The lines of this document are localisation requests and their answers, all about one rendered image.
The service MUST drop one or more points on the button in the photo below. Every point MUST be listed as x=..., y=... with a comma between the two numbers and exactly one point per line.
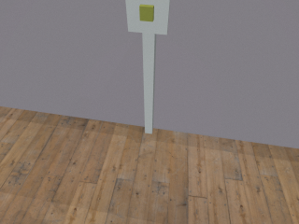
x=146, y=13

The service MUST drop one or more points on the panel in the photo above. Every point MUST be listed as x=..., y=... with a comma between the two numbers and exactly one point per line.
x=149, y=30

